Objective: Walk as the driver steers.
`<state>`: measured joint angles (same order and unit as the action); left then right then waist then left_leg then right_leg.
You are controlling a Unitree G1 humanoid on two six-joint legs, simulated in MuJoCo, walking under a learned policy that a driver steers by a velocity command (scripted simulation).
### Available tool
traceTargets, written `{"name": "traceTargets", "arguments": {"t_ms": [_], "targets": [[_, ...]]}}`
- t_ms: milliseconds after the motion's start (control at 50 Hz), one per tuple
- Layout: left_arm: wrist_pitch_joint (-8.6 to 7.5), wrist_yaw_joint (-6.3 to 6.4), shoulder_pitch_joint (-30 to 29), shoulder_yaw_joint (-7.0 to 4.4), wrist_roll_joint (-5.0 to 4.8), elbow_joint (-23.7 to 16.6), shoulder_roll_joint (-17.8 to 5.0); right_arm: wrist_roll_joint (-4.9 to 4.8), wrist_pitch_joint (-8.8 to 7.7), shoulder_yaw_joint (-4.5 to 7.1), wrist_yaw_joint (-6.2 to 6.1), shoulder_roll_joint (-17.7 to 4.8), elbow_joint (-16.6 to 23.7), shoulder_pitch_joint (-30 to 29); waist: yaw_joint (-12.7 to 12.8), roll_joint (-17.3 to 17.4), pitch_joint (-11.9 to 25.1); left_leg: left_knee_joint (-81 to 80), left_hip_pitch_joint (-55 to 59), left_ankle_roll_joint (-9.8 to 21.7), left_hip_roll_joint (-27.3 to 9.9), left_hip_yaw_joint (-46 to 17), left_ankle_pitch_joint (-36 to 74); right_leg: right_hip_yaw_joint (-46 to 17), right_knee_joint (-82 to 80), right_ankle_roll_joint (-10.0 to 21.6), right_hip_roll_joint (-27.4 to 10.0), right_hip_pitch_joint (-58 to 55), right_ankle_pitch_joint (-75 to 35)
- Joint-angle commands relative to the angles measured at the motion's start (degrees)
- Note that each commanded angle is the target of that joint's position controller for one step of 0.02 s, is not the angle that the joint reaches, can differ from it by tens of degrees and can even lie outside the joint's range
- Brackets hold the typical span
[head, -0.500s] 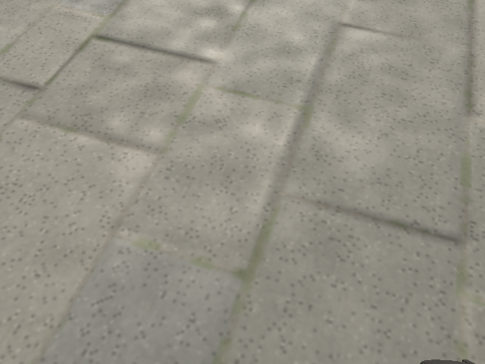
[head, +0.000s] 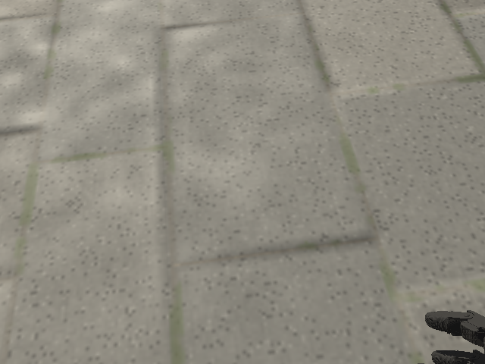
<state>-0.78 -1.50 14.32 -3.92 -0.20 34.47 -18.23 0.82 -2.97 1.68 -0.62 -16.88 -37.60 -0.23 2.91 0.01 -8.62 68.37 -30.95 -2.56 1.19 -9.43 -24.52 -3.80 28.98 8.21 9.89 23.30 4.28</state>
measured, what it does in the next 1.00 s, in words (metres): walks ahead, turning right: left foot, then right foot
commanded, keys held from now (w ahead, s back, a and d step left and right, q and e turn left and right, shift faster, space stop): e+shift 0.56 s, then shift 0.26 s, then q+shift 0.18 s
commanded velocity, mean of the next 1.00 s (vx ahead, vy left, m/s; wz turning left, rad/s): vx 0.04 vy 0.00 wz -0.69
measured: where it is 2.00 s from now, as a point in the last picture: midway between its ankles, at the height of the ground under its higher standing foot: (244, 261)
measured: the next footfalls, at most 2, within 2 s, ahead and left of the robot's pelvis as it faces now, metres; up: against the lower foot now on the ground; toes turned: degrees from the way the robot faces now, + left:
left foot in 0.34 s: +0.27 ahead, +0.16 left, +0.00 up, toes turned -31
right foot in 0.78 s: +0.07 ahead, -0.04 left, +0.00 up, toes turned -42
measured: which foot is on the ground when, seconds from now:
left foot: up 0.00-0.32, down 0.34-0.78, up 0.80-1.00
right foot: down 0.00-0.32, up 0.34-0.76, down 0.78-1.00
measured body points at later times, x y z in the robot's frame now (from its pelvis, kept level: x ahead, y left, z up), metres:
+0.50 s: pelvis +0.13 +0.10 +0.01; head +0.16 +0.08 +0.46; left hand +0.41 +0.29 -0.07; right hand +0.15 -0.23 -0.07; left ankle +0.23 +0.18 -0.72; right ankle +0.06 -0.02 -0.64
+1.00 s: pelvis +0.11 +0.06 +0.02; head +0.11 +0.02 +0.47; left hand +0.41 +0.12 -0.06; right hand -0.01 -0.22 -0.12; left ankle +0.19 +0.18 -0.66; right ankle +0.04 -0.01 -0.72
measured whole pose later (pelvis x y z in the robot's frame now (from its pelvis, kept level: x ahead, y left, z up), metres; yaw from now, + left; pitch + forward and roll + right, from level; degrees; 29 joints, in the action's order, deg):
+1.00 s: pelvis +0.11 +0.06 +0.02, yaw -39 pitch +1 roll +1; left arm 0.6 1.2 6.8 -0.6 1.9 36.4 -12.6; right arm -1.5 2.9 4.5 -0.7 -19.0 -46.5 13.2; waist -2.2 3.0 -2.2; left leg 57.2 -26.3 -5.7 -2.3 -0.7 -22.2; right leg 3.1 26.4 2.4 0.0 12.2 14.8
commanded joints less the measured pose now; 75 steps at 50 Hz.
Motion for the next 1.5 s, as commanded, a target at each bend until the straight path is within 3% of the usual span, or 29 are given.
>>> {"name": "traceTargets", "arguments": {"t_ms": [20, 120, 220, 300, 320, 340, 360, 380, 420, 480, 580, 700, 760, 780, 800, 820, 840, 880, 920, 980, 1040, 1120, 1220, 1340, 1400, 1440, 1460, 1480, 1500], "targets": [[0.06, 2.47, -1.9, -3.36, -0.41, -5.6, -10.6, 0.64, 0.92, 2.33, -0.65, -6.0, 0.9, 5.8, -4.2, 1.6, 16.3, -5.7, -0.2, -2.3, 0.6, 0.1, 3.3, -22.4, -8.1, 7.1, -15.1, -10.7, -23.8], [3.02, 4.55, -3.1, -3.08, -1.18, -6.4, -10.2, -0.63, 1.82, 2.45, -0.96, -5.7, 1.4, 1.5, -2.9, -3.4, 15.4, -16.1, -1.6, -4.0, 2.8, -1.2, 12.1, -24.5, -7.9, 2.9, -11.6, -10.4, -4.4], [3.56, 4.15, -3.2, -3.36, -0.76, -6.6, -9.4, -0.73, 0.16, 2.94, -0.45, -6.4, 2.1, -1.8, -0.7, -8.9, 12.9, -28.4, 1.9, -3.0, 3.8, -2.2, 12.6, -29.2, -5.3, 1.9, -10.8, -12.4, -0.7], [3.76, 3.46, -5.5, -3.17, -1.2, -7.7, -8.5, -1.21, -1.04, 4.35, 0.4, -8.2, 0.6, 2.2, -2.3, -10.6, 13.4, -44.3, 13.1, -1.0, 3.0, -1.4, 16.7, -33.0, 0.2, -0.7, -8.9, -12.2, -1.4], [3.85, 3.22, -4.1, -2.62, -1.59, -7.3, -6.8, -1.2, -1.03, 4.67, 0.33, -8.7, 0.2, 3.3, -2.3, -6.2, 14.3, -50.3, 19.7, 1.1, -1.4, -2.7, 23.3, -30.1, 5.8, -2.8, -5.8, -9.1, 12.3], [3.97, 2.81, 2.2, -1.57, -0.86, -6.3, -3.1, -0.51, -0.22, 5.01, -0.13, -11.4, 1.4, 2.1, 1.4, 5.3, 17.9, -48.2, 29.1, 6.7, -14.1, -12.9, 31.3, -21.3, 17.8, -5.5, -0.3, -2.3, 31.7], [3.67, 2.49, 2.0, -2.56, -1.54, -8.3, -7.2, 1.51, 0.57, 5.16, -0.05, -12.6, 1.4, 3.2, 1.7, 14.7, 15.4, -49.8, 27.6, 15.0, -21.8, -23.6, 35.5, -13.2, 27.7, -8.2, 2.3, 7.5, 36.3], [3.31, 2.3, 0.9, -3.89, -1.13, -7.5, -12.5, 1.06, 0.59, 5.15, -0.21, -10.4, 1.9, 3.3, 0.2, 11.8, 13.7, -50.4, 25.9, 16.8, -22.6, -23.9, 30.2, -11.1, 34.6, -10.7, -2.8, 10.5, 31.0], [4.3, 2.58, 0.4, -4.33, -1.31, -5.2, -12.6, -0.03, 1.6, 4.06, -1.29, -7.0, 2.9, 1.0, -0.5, 6.3, 11.6, -49.9, 23.5, 13.0, -15.7, -12.2, 18.4, -8.5, 40.0, -12.3, -6.3, 11.5, 22.7], [4.73, 2.37, -0.1, -3.04, -1.64, -6.1, -9.2, 0.31, 2.81, 3.54, -2.52, -7.1, 2.8, 1.4, -1.9, 6.8, 9.1, -52.1, 21.1, 13.3, -13.0, -2.6, 21.0, -1.6, 43.7, -13.5, -9.3, 13.5, 17.6], [4.08, 2.49, -4.8, -1.81, -1.26, -8.0, -6.6, 0.65, 3.56, 4.3, -2.15, -8.9, 1.4, 6.0, -5.8, 7.6, 12.2, -53.0, 28.7, 16.1, -16.4, 2.5, 24.8, 1.5, 34.3, -15.2, -14.9, 14.3, 17.1], [3.96, 2.01, -3.2, -0.79, -0.31, -6.5, -4.9, -1.22, 3.79, 4.94, 0.31, -10.9, -0.1, 5.1, -4.5, 9.1, 13.9, -50.5, 25.4, 15.9, -17.7, 7.2, 29.9, 5.3, 15.4, -12.2, -12.3, -0.2, 18.2], [4.07, 1.48, 2.1, -1.34, -0.21, -3.8, -5.3, -3.23, 3.53, 4.37, 0.54, -9.8, -2.0, 6.0, -1.1, 8.1, 14.3, -43.5, 21.8, 11.4, -16.7, 9.3, 30.0, 6.2, -4.3, -7.7, -9.9, -12.7, 7.1], [4.09, 1.74, 3.2, -2.0, -0.27, -3.4, -7.7, -2.6, 3.17, 3.48, 0.84, -6.9, -3.3, 9.5, -1.6, 2.2, 15.1, -37.0, 15.1, 6.5, -13.5, 13.1, 21.5, 0.3, -8.4, -5.5, -13.3, -21.2, -2.3], [4.17, 2.69, 2.6, -2.92, 0.1, -4.9, -13.8, 1.32, 2.61, 1.62, 1.68, -2.3, -1.1, 10.6, -4.2, -17.5, 16.8, -21.2, -0.1, -0.1, -6.2, 18.2, -7.9, -18.5, -6.1, 1.3, -29.3, -30.1, -25.5], [3.19, 2.25, 1.7, -2.62, 2.25, -5.9, -12.9, 0.37, 2.76, 3.12, 0.71, -6.3, -0.1, 5.2, 0.6, -14.1, 17.1, -11.1, -3.8, -1.6, -3.6, 11.7, -13.8, -21.6, -7.9, 10.6, -33.9, -21.1, -23.4], [2.12, 1.85, -0.8, -1.38, 2.81, -5.0, -9.1, -1.25, 3.27, 3.69, 0.28, -8.1, -1.2, 5.0, -0.2, -9.0, 15.4, -7.1, -1.9, -1.1, -5.2, 9.2, -10.5, -15.0, -9.1, 9.2, -29.9, -18.0, -18.2], [0.63, 1.78, -6.4, 0.64, 2.0, -3.2, -2.9, -1.53, 4.42, 3.34, -0.09, -5.8, -5.2, 10.2, -3.2, -8.4, 13.6, -8.9, 1.5, -1.6, -6.0, 8.2, -1.9, -5.7, -9.6, 3.3, -23.7, -15.6, -11.6], [-0.06, 2.27, -8.1, 1.28, 2.36, -1.6, -1.6, -1.73, 5.03, 3.71, -0.2, -6.5, -6.5, 12.5, -4.0, -9.7, 11.7, -8.1, 5.8, -3.0, -4.3, 7.0, 3.1, -0.6, -10.2, 2.7, -22.1, -12.0, -14.3], [0.83, 3.51, -7.7, -0.2, 2.09, -0.7, -5.2, -2.67, 5.16, 4.07, -0.28, -8.1, -4.0, 9.9, -2.2, -8.7, 9.4, -9.9, 0.8, -3.6, -4.1, 8.2, 2.9, -0.6, -10.6, 4.0, -24.6, -16.2, -10.4], [1.63, 4.24, -6.8, -0.71, 1.82, 0.3, -5.4, -2.53, 5.74, 3.58, 0.12, -6.5, -1.9, 8.8, -0.9, -7.2, 8.7, -12.0, -2.0, -3.9, -6.1, 8.7, 1.1, -1.9, -11.2, 5.5, -28.1, -19.2, -7.0], [-0.18, 3.78, -3.0, -2.37, 0.02, 2.2, -8.1, -2.78, 5.23, 3.45, 1.5, -6.4, 1.2, 6.4, 1.2, -7.1, 8.1, -14.0, -8.8, -0.5, -8.4, 9.5, 1.6, -8.5, -20.9, 4.7, -32.4, -24.0, 29.5], [-3.01, 2.72, -1.9, -3.61, -0.15, 3.9, -8.3, -3.51, 3.55, 2.91, 2.82, -3.9, 2.8, 4.9, 0.6, -4.1, 6.0, -18.4, -11.7, 3.4, -10.5, 9.5, 3.5, -1.1, -23.6, 2.2, -32.4, -28.6, 26.2], [-3.48, 0.78, -1.1, -4.76, -0.89, 5.7, -10.8, -3.73, 3.77, 1.93, 3.85, -3.3, 5.3, 2.0, 0.0, -4.0, 4.2, -20.4, -9.7, 5.5, -11.1, 13.0, 3.3, 9.2, -22.8, 0.2, -31.8, -28.8, 23.3], [-3.02, -0.06, -3.5, -4.71, -1.16, 6.0, -11.7, -3.87, 4.34, 2.26, 4.06, -4.9, 4.7, 6.3, -4.0, -4.1, 4.6, -22.5, 0.9, 7.7, -8.1, 17.8, 2.1, 16.8, -16.7, -1.7, -29.5, -24.5, 14.8], [-2.67, -0.21, -6.7, -3.99, -1.34, 5.2, -10.5, -4.35, 4.15, 5.89, 2.96, -11.1, -1.7, 25.2, -14.8, -0.5, 13.2, -26.4, 30.8, 11.1, 2.0, 25.2, 4.8, 25.2, 11.1, -5.1, -23.2, -12.1, -18.1], [-3.16, 0.26, -9.5, -2.07, 0.47, 2.7, -5.2, -4.6, 4.06, 8.13, 2.42, -17.2, -6.5, 38.6, -19.3, 13.0, 11.6, -29.5, 47.3, 15.0, -1.0, 12.0, 4.4, 21.9, 39.1, -8.7, -19.9, 11.2, 11.4], [-5.58, 0.62, -9.7, -0.14, 0.12, -3.2, 0.1, -3.63, 2.48, 8.11, 2.96, -23.6, -2.8, 32.0, -11.1, 26.2, 15.7, -48.0, 50.4, 24.8, -12.8, -30.0, -18.4, 9.5, 57.4, -10.8, -8.8, 31.3, 33.0], [-7.63, 0.94, -16.3, -1.03, -1.73, -5.0, -7.7, -3.2, 0.19, 6.04, 4.1, -17.4, 1.1, 28.0, -13.4, 10.9, 15.3, -57.8, 48.5, 24.5, -18.9, -38.9, -22.4, -0.2, 58.6, -9.5, -10.3, 37.0, 27.2]]}}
